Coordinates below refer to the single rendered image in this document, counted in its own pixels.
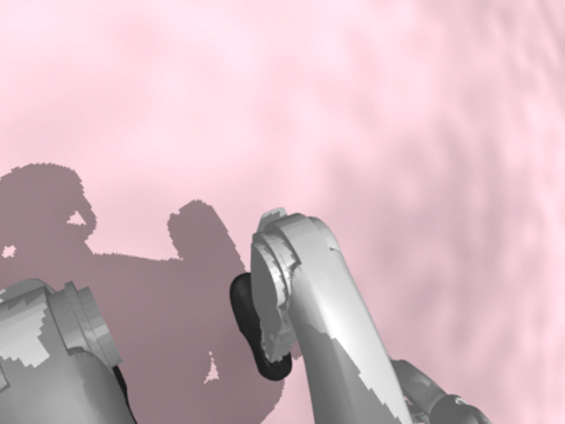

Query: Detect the left robot foot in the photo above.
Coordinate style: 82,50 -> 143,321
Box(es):
112,365 -> 138,424

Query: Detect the right robot arm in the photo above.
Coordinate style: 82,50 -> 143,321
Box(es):
429,394 -> 493,424

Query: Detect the right robot hand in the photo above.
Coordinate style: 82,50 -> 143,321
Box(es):
389,357 -> 447,424

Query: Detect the right robot foot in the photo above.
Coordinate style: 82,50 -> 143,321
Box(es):
230,273 -> 292,381

